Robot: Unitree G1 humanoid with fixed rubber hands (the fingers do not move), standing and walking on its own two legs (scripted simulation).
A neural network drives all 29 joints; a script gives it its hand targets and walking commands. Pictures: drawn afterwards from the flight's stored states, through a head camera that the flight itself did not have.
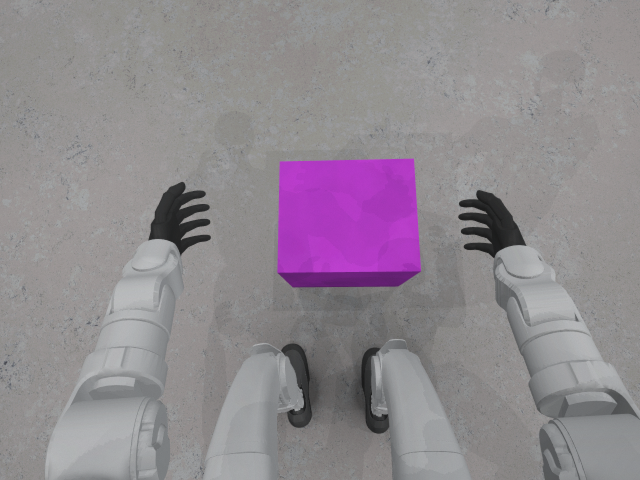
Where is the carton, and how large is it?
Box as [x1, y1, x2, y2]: [277, 159, 420, 286]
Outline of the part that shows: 413,159 280,161 277,272 292,286 397,286 420,271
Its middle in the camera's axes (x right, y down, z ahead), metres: +0.07 -0.02 +0.94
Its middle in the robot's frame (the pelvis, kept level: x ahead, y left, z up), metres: +0.51 -0.03 -0.54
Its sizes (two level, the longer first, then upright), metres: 0.290 0.244 0.290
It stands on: the floor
